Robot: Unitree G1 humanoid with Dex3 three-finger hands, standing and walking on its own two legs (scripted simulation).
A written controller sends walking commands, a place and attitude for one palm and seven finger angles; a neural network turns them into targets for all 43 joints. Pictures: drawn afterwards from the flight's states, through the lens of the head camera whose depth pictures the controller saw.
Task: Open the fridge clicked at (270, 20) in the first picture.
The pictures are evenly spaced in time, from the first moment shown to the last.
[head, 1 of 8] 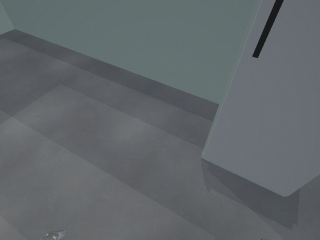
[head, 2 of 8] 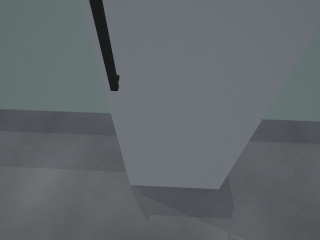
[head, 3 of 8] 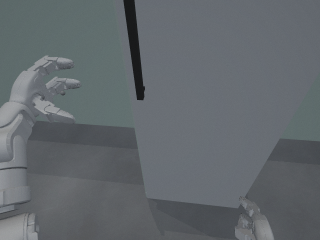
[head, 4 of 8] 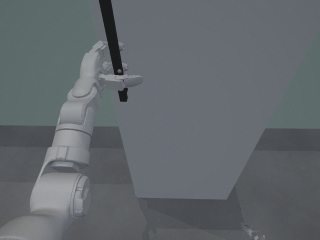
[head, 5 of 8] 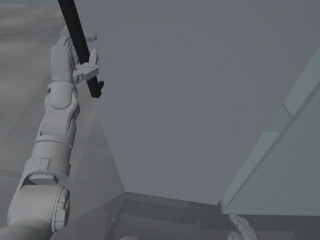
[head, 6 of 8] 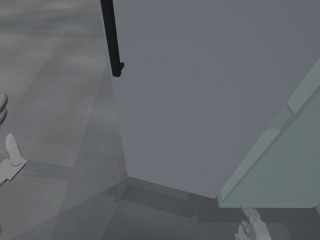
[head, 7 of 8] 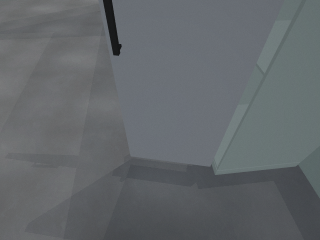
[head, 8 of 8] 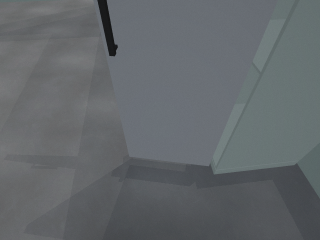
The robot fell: no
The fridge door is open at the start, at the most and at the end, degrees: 0 83 75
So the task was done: yes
